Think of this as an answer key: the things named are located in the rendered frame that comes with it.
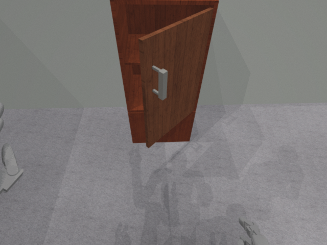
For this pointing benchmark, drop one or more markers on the handle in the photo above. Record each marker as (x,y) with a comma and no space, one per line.
(162,83)

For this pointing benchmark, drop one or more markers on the cupboard door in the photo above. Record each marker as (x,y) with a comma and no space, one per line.
(178,48)

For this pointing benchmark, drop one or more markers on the robot right hand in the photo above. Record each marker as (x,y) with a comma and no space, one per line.
(253,232)

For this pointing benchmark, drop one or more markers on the robot left hand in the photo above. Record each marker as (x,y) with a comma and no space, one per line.
(11,173)

